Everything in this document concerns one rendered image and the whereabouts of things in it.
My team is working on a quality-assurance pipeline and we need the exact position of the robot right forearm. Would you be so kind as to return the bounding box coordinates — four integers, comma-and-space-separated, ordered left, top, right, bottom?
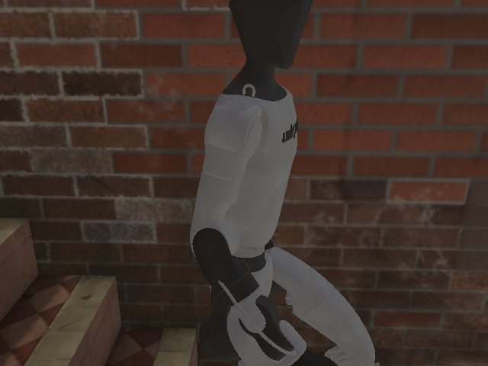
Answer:
192, 228, 307, 366

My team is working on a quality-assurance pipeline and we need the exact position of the robot torso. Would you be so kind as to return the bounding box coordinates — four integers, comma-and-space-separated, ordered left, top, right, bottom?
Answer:
210, 84, 298, 309

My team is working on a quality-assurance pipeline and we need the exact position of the robot right upper arm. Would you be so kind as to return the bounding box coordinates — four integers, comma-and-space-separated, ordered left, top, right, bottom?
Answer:
190, 98, 262, 257

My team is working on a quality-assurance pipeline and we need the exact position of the robot left thigh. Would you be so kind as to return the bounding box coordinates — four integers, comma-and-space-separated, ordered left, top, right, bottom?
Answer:
265, 247, 375, 366

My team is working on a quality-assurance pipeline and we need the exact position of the robot right hand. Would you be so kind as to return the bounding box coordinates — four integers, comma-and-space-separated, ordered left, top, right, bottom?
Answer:
291, 349, 338, 366

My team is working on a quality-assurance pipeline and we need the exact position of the robot left hand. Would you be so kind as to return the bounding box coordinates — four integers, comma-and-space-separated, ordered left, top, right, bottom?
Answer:
265, 240, 274, 250

